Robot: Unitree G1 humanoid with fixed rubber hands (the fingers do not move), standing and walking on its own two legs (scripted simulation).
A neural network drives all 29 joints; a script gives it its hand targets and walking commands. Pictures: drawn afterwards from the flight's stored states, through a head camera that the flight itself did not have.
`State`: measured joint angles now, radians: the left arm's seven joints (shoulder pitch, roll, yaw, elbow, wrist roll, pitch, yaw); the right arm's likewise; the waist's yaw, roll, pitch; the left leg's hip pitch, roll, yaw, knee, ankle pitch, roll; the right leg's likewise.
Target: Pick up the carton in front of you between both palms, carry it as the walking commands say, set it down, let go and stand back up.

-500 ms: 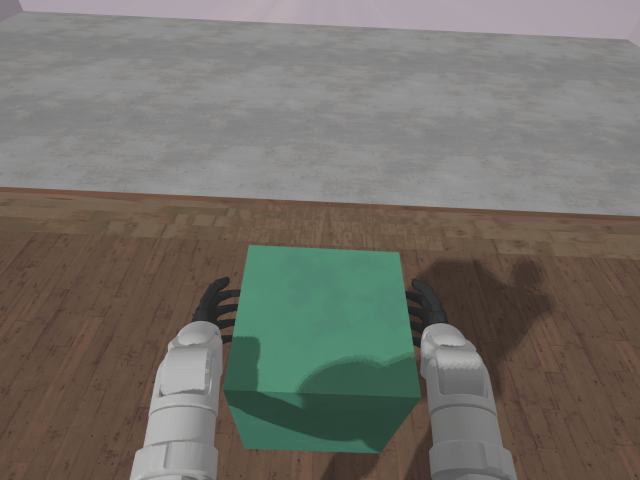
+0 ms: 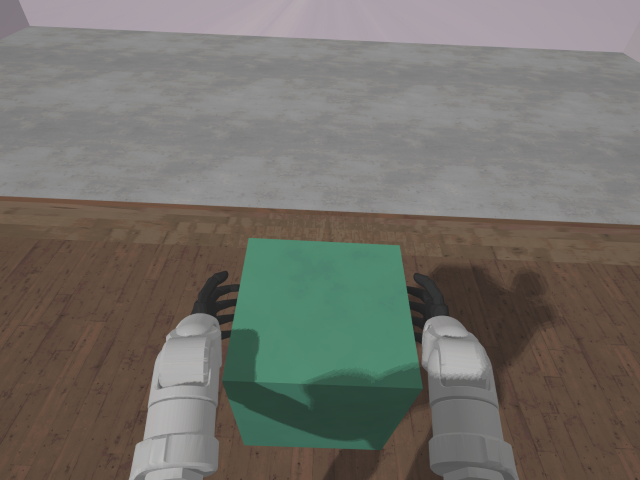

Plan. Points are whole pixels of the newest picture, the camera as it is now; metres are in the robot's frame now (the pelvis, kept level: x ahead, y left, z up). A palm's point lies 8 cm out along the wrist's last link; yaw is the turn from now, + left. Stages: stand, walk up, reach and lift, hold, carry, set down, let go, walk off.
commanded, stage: hold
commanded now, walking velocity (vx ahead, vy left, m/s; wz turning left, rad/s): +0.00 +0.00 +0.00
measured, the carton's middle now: (318, 349) +0.30 +0.00 -0.02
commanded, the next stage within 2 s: carry in 0.32 s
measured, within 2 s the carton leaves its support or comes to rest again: neither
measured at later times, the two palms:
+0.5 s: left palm (218, 299) +0.32 +0.14 +0.07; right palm (441, 306) +0.32 -0.16 +0.07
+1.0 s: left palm (238, 194) +0.53 +0.14 +0.09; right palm (416, 204) +0.51 -0.16 +0.09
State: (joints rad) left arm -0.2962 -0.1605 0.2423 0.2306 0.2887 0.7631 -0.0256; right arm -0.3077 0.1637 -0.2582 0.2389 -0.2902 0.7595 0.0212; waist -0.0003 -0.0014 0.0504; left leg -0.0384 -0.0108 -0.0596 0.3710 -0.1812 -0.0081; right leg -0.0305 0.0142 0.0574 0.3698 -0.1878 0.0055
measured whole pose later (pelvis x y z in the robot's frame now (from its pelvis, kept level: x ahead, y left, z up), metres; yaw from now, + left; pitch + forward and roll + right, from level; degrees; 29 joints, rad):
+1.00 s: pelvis +0.25 +0.00 +0.00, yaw -2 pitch +6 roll +0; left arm -0.16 -0.13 0.12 -0.34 0.09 1.22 0.09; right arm -0.17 0.13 -0.10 -0.33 -0.11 1.22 -0.09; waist -0.02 0.01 -0.14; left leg -0.14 0.04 0.21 0.30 -0.25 0.02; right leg -0.58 -0.10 -0.12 0.82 -0.27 0.00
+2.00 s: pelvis +0.90 -0.02 -0.01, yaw -1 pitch +4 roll -1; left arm -0.49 -0.05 0.16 -0.13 0.09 1.21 0.10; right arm -0.52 0.04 -0.17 -0.07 -0.06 1.18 -0.10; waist -0.03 0.00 -0.05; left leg -0.16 0.02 0.21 0.45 -0.37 0.06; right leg -0.70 -0.09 -0.09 0.86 -0.14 -0.05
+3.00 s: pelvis +1.54 -0.01 -0.28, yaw -2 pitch +2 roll +0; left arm -0.67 -0.02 0.29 0.14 0.10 1.21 0.10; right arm -0.75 -0.02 -0.16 0.28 0.01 1.16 -0.15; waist -0.11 0.00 0.05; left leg -0.31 -0.19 0.13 1.07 -0.80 0.21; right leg -0.75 -0.02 0.02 0.87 0.24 -0.06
